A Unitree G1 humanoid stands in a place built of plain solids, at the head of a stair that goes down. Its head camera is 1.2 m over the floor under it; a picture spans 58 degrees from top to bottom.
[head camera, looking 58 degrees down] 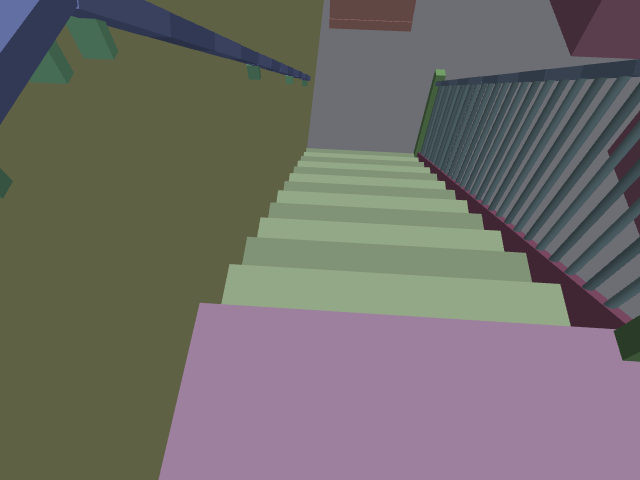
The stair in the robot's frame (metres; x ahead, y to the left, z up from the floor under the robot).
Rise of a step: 0.20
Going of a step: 0.24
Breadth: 1.20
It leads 4 degrees to the right of straight ahead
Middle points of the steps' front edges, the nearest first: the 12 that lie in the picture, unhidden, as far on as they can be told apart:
0.49 -0.24 0.00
0.73 -0.26 -0.20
0.97 -0.28 -0.39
1.21 -0.30 -0.59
1.46 -0.31 -0.79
1.70 -0.33 -0.98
1.94 -0.35 -1.18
2.18 -0.36 -1.38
2.43 -0.38 -1.58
2.67 -0.40 -1.77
2.91 -0.41 -1.97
3.16 -0.43 -2.17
